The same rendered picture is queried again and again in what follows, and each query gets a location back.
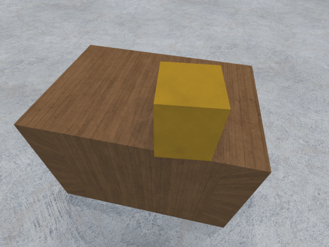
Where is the carton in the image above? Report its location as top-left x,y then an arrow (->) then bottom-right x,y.
154,61 -> 231,161

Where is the pedestal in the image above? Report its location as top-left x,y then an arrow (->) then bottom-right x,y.
14,45 -> 271,227

